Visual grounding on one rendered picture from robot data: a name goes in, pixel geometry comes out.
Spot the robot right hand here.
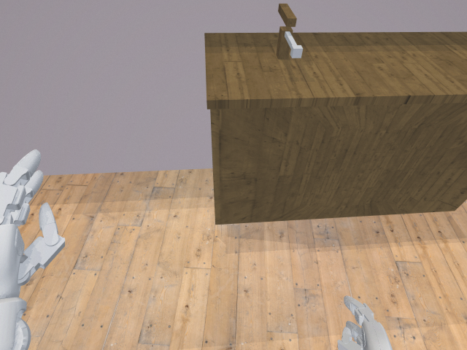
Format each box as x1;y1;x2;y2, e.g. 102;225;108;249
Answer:
338;295;393;350

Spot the counter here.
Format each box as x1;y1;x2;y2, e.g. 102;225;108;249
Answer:
204;4;467;225

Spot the robot left forearm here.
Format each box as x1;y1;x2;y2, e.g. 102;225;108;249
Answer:
0;297;31;350

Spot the robot left hand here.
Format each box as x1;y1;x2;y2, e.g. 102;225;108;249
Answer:
0;149;65;299

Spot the tap lever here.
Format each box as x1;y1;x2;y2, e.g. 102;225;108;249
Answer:
285;31;303;58

